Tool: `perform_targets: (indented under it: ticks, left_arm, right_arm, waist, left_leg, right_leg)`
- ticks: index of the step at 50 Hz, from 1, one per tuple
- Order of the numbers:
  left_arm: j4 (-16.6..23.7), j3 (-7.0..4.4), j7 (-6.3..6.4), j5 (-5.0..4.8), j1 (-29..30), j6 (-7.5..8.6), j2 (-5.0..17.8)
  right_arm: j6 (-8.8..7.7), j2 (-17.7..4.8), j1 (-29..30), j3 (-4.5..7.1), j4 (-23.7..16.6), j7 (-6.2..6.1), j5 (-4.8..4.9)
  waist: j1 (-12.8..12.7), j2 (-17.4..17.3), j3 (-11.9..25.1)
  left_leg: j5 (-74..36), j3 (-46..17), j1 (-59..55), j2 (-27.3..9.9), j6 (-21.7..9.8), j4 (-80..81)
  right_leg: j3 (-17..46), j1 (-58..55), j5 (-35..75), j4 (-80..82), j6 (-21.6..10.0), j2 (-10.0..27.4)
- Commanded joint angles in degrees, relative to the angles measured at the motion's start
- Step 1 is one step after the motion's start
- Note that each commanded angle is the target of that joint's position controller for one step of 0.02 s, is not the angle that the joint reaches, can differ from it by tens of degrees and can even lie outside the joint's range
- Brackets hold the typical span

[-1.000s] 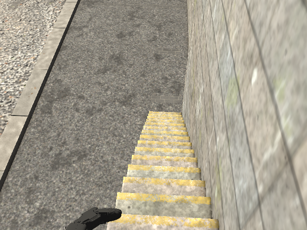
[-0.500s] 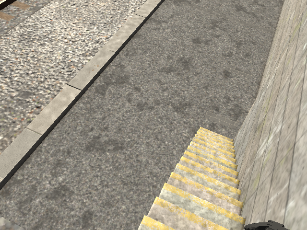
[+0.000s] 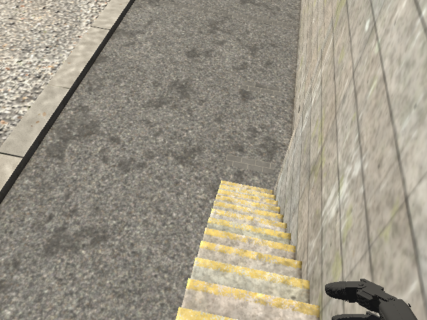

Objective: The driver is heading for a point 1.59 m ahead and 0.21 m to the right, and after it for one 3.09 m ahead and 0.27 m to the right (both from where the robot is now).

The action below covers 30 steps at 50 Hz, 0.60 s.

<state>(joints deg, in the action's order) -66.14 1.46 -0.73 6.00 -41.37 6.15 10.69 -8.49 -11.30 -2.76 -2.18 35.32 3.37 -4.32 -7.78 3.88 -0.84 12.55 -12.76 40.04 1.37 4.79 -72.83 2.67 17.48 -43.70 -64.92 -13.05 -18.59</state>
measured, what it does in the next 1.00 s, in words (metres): goes down, turning right: left foot 0.21 m lower, then right foot 0.20 m lower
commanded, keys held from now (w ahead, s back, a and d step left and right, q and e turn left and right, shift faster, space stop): e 0.52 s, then no key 0.04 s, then q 0.44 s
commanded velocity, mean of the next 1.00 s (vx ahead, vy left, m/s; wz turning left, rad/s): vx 0.07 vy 0.00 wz -0.28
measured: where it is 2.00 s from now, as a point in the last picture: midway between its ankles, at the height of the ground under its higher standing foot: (256, 313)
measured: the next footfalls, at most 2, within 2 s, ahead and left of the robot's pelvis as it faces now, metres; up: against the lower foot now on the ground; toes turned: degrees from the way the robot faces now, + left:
left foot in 0.08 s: +0.18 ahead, +0.12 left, -0.21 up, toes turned -4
right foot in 0.46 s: +0.38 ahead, -0.19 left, -0.41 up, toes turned -20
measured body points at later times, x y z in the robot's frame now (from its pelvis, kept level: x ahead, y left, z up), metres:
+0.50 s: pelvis +0.31 -0.10 -0.30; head +0.33 -0.10 +0.15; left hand +0.54 +0.09 -0.41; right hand +0.21 -0.36 -0.42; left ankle +0.19 +0.12 -0.75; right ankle +0.34 -0.17 -1.04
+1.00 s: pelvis +0.48 -0.18 -0.48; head +0.51 -0.21 -0.04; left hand +0.68 +0.00 -0.60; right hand +0.43 -0.41 -0.63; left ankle +0.58 -0.08 -1.23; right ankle +0.35 -0.18 -1.02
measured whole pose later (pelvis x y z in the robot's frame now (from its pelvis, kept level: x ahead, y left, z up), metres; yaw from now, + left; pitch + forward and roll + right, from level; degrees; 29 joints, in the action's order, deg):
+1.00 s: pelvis +0.48 -0.18 -0.48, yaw -19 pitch +3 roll -3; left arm -45.2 2.0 -1.5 -0.2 -10.8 4.1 12.4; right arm -4.0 -13.0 -21.9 -0.5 48.5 2.8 -1.1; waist 0.6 -5.7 -1.1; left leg -6.3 -1.1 20.8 -4.7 4.2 -24.5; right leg -11.9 30.0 -52.7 -91.2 -7.7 -7.6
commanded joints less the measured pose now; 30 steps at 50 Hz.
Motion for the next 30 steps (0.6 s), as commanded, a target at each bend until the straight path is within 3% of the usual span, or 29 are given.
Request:
perform_targets:
  ticks: [1,2,3,4,5,6,7,8,9,10,11,12,13,14,15,16,18,19,20,21,22,23,24,25,26,27,28,29,30]
  left_arm:
    - [10.2,-2.04,1.47,-2.12,15.0,3.36,5.3]
    - [12.9,-4.66,1.17,-5.04,19.5,3.38,12.7]
    - [13.1,-5.15,-2.28,-2.41,13.8,3.98,12.0]
    - [17.3,-3.91,-4.53,-2.13,16.0,2.24,4.8]
    - [15.2,-4.91,-6.67,-5.52,5.1,1.56,3.1]
    - [16.0,-5.31,-5.99,-6.71,-1.7,-0.70,6.1]
    - [22.3,-3.89,-5.15,-6.69,14.5,-2.18,4.4]
    - [24.5,-3.37,-3.73,-1.94,25.1,-3.53,4.2]
    - [25.4,-2.91,-3.57,0.84,21.4,-3.83,1.6]
    - [20.1,-2.05,-5.00,3.91,13.5,-3.75,-2.2]
    - [18.4,-2.53,-5.10,6.08,19.5,-3.90,-2.6]
    - [20.7,-1.30,-6.87,5.67,24.0,-4.05,-4.6]
    - [20.9,-0.36,-9.38,4.06,25.0,-3.87,-5.6]
    - [21.7,-1.14,-10.26,3.12,28.5,-3.45,-1.0]
    - [22.0,-2.86,-8.94,2.13,34.6,-2.44,5.8]
    - [21.5,-3.26,-8.68,2.94,39.7,-2.76,9.2]
    - [22.0,-2.58,-9.39,2.90,37.9,-3.90,8.8]
    - [21.8,-2.70,-8.60,2.95,34.8,-4.62,9.0]
    - [21.2,-3.10,-7.88,1.96,29.7,-5.02,10.7]
    - [18.9,-3.84,-6.36,1.72,23.5,-3.68,12.5]
    - [16.9,-5.21,-5.85,-0.92,18.2,-2.56,16.0]
    - [13.0,-6.68,-3.77,-1.33,12.4,-1.28,20.4]
    - [16.0,-9.66,-2.57,-2.96,12.6,-2.23,29.5]
    - [15.6,-8.72,-2.03,-2.69,9.5,-1.72,23.6]
    - [19.8,-7.25,-2.22,-2.70,15.1,-0.63,19.9]
    - [22.8,-6.24,-2.94,-2.46,21.4,0.38,19.1]
    - [24.7,-4.75,-2.72,-4.23,30.7,1.38,16.4]
    - [25.3,-2.28,-2.33,-3.96,32.4,2.70,10.6]
    - [26.9,-1.55,-1.44,-5.06,35.5,3.14,9.5]
  right_arm:
    - [1.46,6.5,-22.9,-2.96,-0.2,1.59,-3.12]
    - [2.46,5.6,-34.2,-2.40,0.9,2.41,-7.12]
    - [1.52,-0.8,-37.2,-1.09,5.8,2.63,-7.86]
    - [0.22,-10.4,-42.7,2.81,10.3,3.53,-6.60]
    - [1.39,-19.4,-45.8,5.62,8.5,3.44,-1.39]
    - [1.37,-19.5,-44.7,6.75,8.7,3.44,0.32]
    - [-0.10,-12.9,-41.0,5.34,8.4,-0.34,0.97]
    - [-1.21,-7.8,-26.9,3.39,4.6,-3.03,4.28]
    - [-2.32,-1.5,-19.4,1.62,3.7,-4.33,5.93]
    - [-3.13,4.8,-12.2,-0.01,2.4,-6.72,2.96]
    - [-2.41,8.1,-16.2,-0.88,4.2,-7.00,-0.02]
    - [-2.30,4.3,-21.6,-0.71,9.3,-5.86,-4.00]
    - [-2.48,1.4,-19.7,0.36,9.2,-6.33,-3.33]
    - [-3.17,0.9,-23.4,0.00,10.7,-6.87,-1.90]
    - [-4.32,-4.2,-24.9,0.92,7.6,-8.72,0.55]
    - [-4.29,-8.2,-24.2,1.37,7.1,-9.61,2.47]
    - [-2.78,-15.1,-19.1,1.84,7.2,-5.49,-0.91]
    - [-2.12,-17.2,-15.5,2.30,6.4,-3.65,-2.43]
    - [-1.99,-19.9,-11.7,3.18,6.1,-2.62,-1.77]
    - [-0.94,-21.9,-11.8,4.18,6.7,-1.79,0.07]
    - [1.35,-22.2,-11.2,4.64,9.3,0.03,0.34]
    - [3.83,-17.5,-17.6,3.55,13.1,1.29,-0.87]
    - [4.50,-5.7,-31.9,0.39,12.7,2.35,-2.11]
    - [3.79,-10.5,-20.0,0.21,6.1,1.93,0.26]
    - [2.38,-12.8,-7.8,0.45,0.5,0.80,2.01]
    - [1.38,-14.3,-5.3,0.88,-2.7,-0.38,3.14]
    - [0.51,-15.9,-3.3,1.46,-5.1,-1.81,2.78]
    - [0.54,-14.2,-5.1,0.56,-3.2,-3.56,2.79]
    - [1.43,-13.8,-12.6,0.66,1.1,-3.88,4.20]
  waist:
    - [17.0,-4.3,-5.6]
    - [27.1,-19.0,-10.5]
    - [21.4,-8.2,-8.0]
    - [20.3,-12.8,-6.2]
    - [15.4,-13.0,16.3]
    - [17.8,-5.2,28.1]
    - [21.6,3.6,14.3]
    - [16.6,0.3,10.0]
    - [7.5,-9.8,5.6]
    - [2.6,-9.3,-3.2]
    - [3.9,-14.8,-8.4]
    - [5.8,-15.7,-9.0]
    - [7.0,-9.3,-7.6]
    - [10.4,-3.0,-8.0]
    - [14.6,-2.2,-6.3]
    - [16.1,-3.6,-2.9]
    - [9.9,-11.5,-2.8]
    - [6.6,-6.2,-4.9]
    - [3.9,-3.9,-4.5]
    - [3.6,-4.1,-3.0]
    - [2.5,-4.5,-0.2]
    - [3.6,4.0,3.2]
    - [11.7,16.3,23.2]
    - [3.6,11.7,29.2]
    - [0.8,2.9,27.0]
    - [3.6,-0.4,20.7]
    - [9.1,-5.4,14.3]
    - [11.7,-7.2,9.2]
    - [13.6,-11.0,5.1]
  left_leg:
    - [-32.0,14.4,-60.3,3.1,-2.8,29.3]
    - [-35.3,27.2,-55.8,8.1,-2.8,54.1]
    - [-44.9,22.7,-64.5,-0.3,-8.7,53.6]
    - [-80.7,5.4,-69.7,-17.4,-20.9,53.9]
    - [-134.8,-17.2,-77.9,-40.4,-40.5,23.2]
    - [-128.2,-32.4,-80.2,-47.0,-47.4,23.5]
    - [-85.6,-22.9,-74.9,-37.8,-33.4,26.7]
    - [-62.8,-12.3,-56.8,-26.1,-24.5,27.4]
    - [-44.6,-5.1,-39.7,-20.2,-20.1,31.4]
    - [-17.8,8.2,-6.3,-13.1,-17.7,34.5]
    - [1.6,9.6,16.2,-13.3,-18.3,37.1]
    - [7.6,6.7,18.5,-15.4,-20.1,39.6]
    - [9.9,6.8,11.5,-13.5,-19.2,32.8]
    - [7.6,8.0,0.3,-12.0,-16.0,26.6]
    - [11.3,9.8,-10.5,-10.5,-10.1,18.3]
    - [16.9,12.6,-7.6,-9.5,-7.0,18.7]
    - [20.5,9.7,5.6,-13.9,-7.6,22.2]
    - [21.3,9.0,3.1,-17.8,-6.7,21.0]
    - [14.5,9.1,-4.8,-18.3,-5.0,14.7]
    - [12.3,11.2,-14.7,-15.6,-0.4,4.0]
    - [8.1,10.2,-20.9,-13.1,0.4,-6.1]
    - [14.6,12.3,-20.4,-8.0,0.4,-20.2]
    - [33.7,12.8,11.5,-0.4,5.9,-51.8]
    - [37.8,12.4,26.2,-0.3,6.4,-58.7]
    - [37.2,9.6,29.9,-2.0,5.7,-57.7]
    - [35.6,7.8,30.6,-4.4,5.9,-53.8]
    - [28.9,6.3,27.8,-7.1,4.7,-37.8]
    - [20.6,2.5,20.1,-10.1,4.8,-28.1]
    - [2.6,3.1,11.8,-8.5,5.2,-15.5]
  right_leg:
    - [7.1,58.4,24.3,-3.4,4.8,0.5]
    - [-0.6,50.8,17.9,-24.2,4.3,-6.0]
    - [1.9,55.0,20.1,-33.3,5.6,-1.9]
    - [7.1,60.6,-2.6,-61.4,11.3,-0.9]
    - [10.1,62.5,-8.4,-89.1,16.3,6.5]
    - [18.1,66.7,-1.8,-91.2,19.6,10.0]
    - [14.9,84.8,2.7,-84.5,19.7,13.2]
    - [9.6,79.3,14.6,-66.1,18.3,15.3]
    - [5.7,72.2,23.2,-51.3,17.7,20.9]
    - [0.4,47.8,43.8,-25.8,16.1,23.8]
    - [-5.1,27.6,56.9,-24.6,15.1,23.9]
    - [-4.4,24.7,67.6,-34.1,15.2,25.1]
    - [0.2,32.2,76.3,-24.1,14.1,26.1]
    - [-0.4,38.5,78.3,-12.8,14.4,24.9]
    - [-2.2,42.1,85.0,3.5,14.9,24.1]
    - [-7.7,29.8,86.0,20.4,15.0,23.0]
    - [-7.3,3.9,82.4,14.2,14.2,20.8]
    - [-5.8,3.6,82.0,13.7,14.0,21.0]
    - [-3.8,1.9,75.2,19.9,14.1,22.0]
    - [-2.1,-2.5,70.1,31.4,12.9,23.3]
    - [0.0,-9.0,68.6,51.2,10.1,24.2]
    - [-4.1,-19.9,70.5,59.4,6.2,21.7]
    - [8.4,-57.9,115.5,17.5,-11.2,29.2]
    - [12.8,-64.3,117.3,16.7,-12.1,31.1]
    - [15.8,-53.9,109.3,18.4,-9.8,34.0]
    - [18.6,-39.9,102.4,20.5,-8.3,35.1]
    - [16.5,-21.8,86.4,21.0,-6.2,34.8]
    - [17.6,-3.2,75.6,25.2,-4.2,34.9]
    - [15.3,11.3,65.1,25.2,-6.4,32.4]
Velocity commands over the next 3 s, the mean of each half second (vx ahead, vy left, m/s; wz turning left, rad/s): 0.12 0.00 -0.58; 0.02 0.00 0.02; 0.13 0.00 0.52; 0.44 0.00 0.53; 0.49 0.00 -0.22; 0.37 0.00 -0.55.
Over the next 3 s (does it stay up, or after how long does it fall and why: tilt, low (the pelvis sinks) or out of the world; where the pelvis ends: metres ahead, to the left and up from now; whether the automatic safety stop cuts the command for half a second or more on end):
stays up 1.59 -0.27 -1.51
